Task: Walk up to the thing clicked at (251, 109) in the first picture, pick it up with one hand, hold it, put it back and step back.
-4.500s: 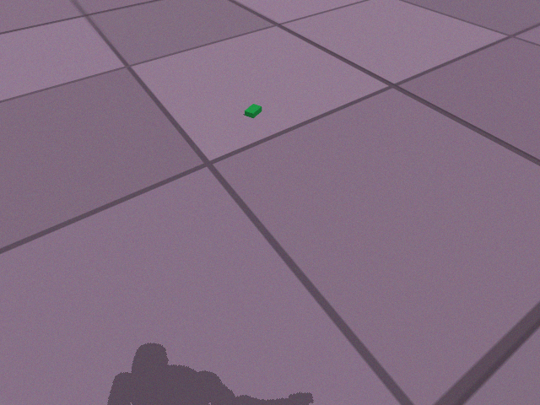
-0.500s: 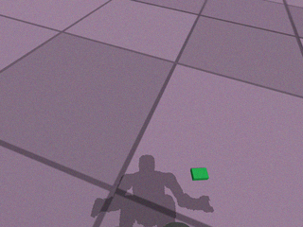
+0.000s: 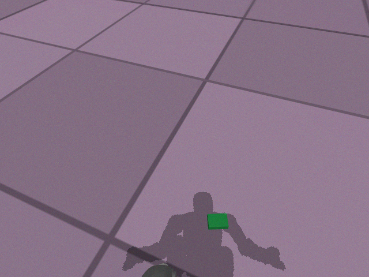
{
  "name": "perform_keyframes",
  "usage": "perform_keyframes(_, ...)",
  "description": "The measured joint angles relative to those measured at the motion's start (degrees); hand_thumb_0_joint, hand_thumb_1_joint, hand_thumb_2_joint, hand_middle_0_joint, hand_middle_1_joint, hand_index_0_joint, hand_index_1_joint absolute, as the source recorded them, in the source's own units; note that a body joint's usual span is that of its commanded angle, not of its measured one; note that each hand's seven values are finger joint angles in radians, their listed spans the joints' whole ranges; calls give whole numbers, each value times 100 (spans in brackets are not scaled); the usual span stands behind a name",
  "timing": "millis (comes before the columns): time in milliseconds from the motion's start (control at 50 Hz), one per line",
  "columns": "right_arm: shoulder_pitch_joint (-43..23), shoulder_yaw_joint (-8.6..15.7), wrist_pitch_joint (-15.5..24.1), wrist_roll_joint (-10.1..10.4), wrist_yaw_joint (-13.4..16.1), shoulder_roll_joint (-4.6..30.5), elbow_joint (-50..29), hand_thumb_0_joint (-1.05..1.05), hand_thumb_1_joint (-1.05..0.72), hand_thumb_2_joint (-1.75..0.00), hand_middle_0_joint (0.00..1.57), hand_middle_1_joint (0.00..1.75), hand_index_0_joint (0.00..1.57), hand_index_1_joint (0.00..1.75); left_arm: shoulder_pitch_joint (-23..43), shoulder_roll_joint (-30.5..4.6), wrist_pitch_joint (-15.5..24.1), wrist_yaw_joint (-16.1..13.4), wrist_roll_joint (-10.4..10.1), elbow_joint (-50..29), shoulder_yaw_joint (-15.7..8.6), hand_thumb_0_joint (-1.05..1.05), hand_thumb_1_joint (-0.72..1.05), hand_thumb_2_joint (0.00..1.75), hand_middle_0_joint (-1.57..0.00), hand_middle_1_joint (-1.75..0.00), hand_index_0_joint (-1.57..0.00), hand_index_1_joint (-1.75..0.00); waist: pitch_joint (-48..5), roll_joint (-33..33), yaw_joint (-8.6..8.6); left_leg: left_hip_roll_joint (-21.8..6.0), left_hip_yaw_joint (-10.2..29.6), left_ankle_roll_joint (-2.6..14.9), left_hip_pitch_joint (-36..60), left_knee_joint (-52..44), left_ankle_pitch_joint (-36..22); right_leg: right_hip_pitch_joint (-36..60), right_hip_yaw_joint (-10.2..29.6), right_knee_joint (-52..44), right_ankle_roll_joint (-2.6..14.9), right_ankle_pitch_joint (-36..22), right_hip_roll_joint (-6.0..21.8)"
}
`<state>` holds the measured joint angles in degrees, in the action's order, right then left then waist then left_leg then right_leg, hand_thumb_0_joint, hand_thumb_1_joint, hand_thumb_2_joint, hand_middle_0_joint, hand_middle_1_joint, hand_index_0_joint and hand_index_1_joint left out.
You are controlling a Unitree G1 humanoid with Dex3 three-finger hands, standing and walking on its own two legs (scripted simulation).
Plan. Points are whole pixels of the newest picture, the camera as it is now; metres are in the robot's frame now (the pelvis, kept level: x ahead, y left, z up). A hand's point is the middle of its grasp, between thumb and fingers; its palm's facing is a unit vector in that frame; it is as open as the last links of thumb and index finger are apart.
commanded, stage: walk up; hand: left
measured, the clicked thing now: (217, 221) +0.54 -0.12 -0.73
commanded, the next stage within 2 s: none
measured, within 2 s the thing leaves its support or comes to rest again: neither
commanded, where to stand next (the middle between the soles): +0.17 -0.36 m, yaw +4 degrees
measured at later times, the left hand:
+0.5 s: hand out of the picture +0.15 +0.09 -0.16, palm faces -0.05 -0.93 -0.38, open 7.4 cm
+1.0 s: hand out of the picture +0.11 -0.13 -0.16, palm faces +0.04 -0.96 -0.28, open 7.4 cm
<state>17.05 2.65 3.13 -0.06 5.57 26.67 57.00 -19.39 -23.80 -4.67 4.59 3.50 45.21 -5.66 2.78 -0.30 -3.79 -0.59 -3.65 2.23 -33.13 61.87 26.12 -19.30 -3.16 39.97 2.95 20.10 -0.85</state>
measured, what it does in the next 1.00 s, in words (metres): steps to the right: left foot, then right foot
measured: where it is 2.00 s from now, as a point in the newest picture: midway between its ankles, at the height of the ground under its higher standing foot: outside the picture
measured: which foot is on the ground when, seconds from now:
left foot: up 0.00-0.10, down 0.12-0.54, up 0.56-0.82, down 0.84-1.00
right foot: down 0.00-0.12, up 0.14-0.50, down 0.52-0.86, up 0.88-1.00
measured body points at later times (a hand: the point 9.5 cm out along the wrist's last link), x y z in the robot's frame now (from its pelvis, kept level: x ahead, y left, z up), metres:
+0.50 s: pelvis +0.03 -0.21 -0.02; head +0.06 -0.17 +0.42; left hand +0.16 +0.14 -0.13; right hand +0.05 -0.60 -0.07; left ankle +0.08 +0.02 -0.71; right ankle +0.08 -0.42 -0.70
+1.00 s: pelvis +0.06 -0.38 +0.00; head +0.09 -0.35 +0.45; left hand +0.11 -0.08 -0.14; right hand +0.13 -0.69 -0.10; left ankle +0.08 -0.29 -0.72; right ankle +0.08 -0.51 -0.69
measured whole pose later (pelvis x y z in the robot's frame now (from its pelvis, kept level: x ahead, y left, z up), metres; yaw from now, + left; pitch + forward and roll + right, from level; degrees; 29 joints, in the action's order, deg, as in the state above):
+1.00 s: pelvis +0.06 -0.38 +0.00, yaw +4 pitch -2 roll +0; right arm 14.6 0.2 3.8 -1.4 2.5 20.8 54.3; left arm -12.1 -21.1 -3.4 1.6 -0.5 51.8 -1.7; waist 6.1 -3.7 0.3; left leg 0.6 -3.7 3.3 -19.2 40.0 18.9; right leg -22.7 0.9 52.2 1.2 29.5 0.6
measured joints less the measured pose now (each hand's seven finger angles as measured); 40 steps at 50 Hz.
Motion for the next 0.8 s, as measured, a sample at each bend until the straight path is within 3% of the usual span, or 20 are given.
perform_keyframes(60,31,-128,102,-23,-50,-270,-80,0,-90,-90,21,30,20,30,-12,-72,9,-54,18,-74,-2,0,90,89,-20,-30,-20,-30,109,-144,-69,131,-223,83,328,-909,-93,154,-184,-173,159,0,-162)
perform_keyframes(120,167,-188,252,-34,-44,-440,-223,0,-90,-90,21,31,21,30,32,-148,-43,-84,-6,-174,34,1,90,89,-20,-30,-20,-30,179,-343,-44,220,-250,160,961,-2320,-1146,108,-342,117,278,245,-252)
perform_keyframes(180,197,-166,245,-110,27,-488,-346,0,-89,-90,21,31,21,30,227,-70,-109,-128,-14,-160,70,1,90,89,-20,-30,-20,-30,329,-642,114,330,-244,206,1001,-2175,-1058,-335,178,1350,-63,633,-260)
perform_keyframes(240,104,-93,152,-46,78,-391,-408,0,-89,-90,21,31,21,30,288,1,-148,-94,16,-150,162,1,90,89,-20,-30,-20,-30,338,-631,270,67,-195,99,1156,-2186,-981,-864,577,2582,-259,731,-249)
perform_keyframes(360,267,-4,218,-99,22,-204,-566,0,-89,-90,21,31,21,30,674,-318,-128,5,-36,-290,-32,0,90,89,-20,-30,-20,-30,361,-768,410,-441,91,-200,1171,-2097,-940,-1370,1375,2981,-369,308,239)
perform_keyframes(480,301,138,179,-250,-25,149,-633,0,-89,-90,21,31,21,30,846,-674,-194,123,-88,-303,-230,0,90,89,-20,-30,-20,-30,315,-734,461,-1034,360,-264,909,-1732,-706,-1139,1044,1783,-410,527,769)
perform_keyframes(520,290,185,114,-271,-27,308,-592,0,-89,-90,21,31,21,30,825,-726,-157,145,-85,-294,-273,0,90,90,-20,-30,-20,-30,248,-646,464,-1231,512,-270,750,-1524,-590,-789,829,1088,-381,415,773)
perform_keyframes(560,196,258,-22,-276,16,523,-454,0,-89,-90,21,31,21,30,820,-577,-51,106,-16,-260,-288,0,91,90,-20,-30,-20,-30,328,-273,442,-1399,939,-26,478,-880,-87,-804,561,1331,-626,393,489)
perform_keyframes(600,121,328,-198,-208,112,541,-290,0,-90,-90,21,31,21,30,734,-376,13,60,27,-252,-190,0,91,90,-20,-30,-20,-30,311,-140,370,-946,1116,16,123,176,416,-870,434,1567,-605,543,428)
perform_keyframes(660,-35,282,-206,-75,144,413,-124,1,-90,-90,20,30,20,30,548,-22,-30,6,-12,-135,-12,0,90,89,-20,-30,-20,-30,261,42,227,-376,720,5,-68,796,333,-643,318,1133,-422,361,283)
perform_keyframes(740,32,62,14,-2,42,11,-135,0,-90,-90,20,30,20,30,377,54,-77,-29,11,-85,86,0,90,89,-20,-30,-20,-30,205,-34,86,-29,-77,6,140,21,263,-401,115,625,-101,174,120)
perform_keyframes(800,133,-77,73,-41,-83,-295,-148,0,-90,-90,21,30,20,30,341,-31,-26,-120,-67,-35,125,0,90,89,-20,-30,-20,-30,185,-182,69,150,-280,113,594,-948,27,-311,-108,512,35,190,-7)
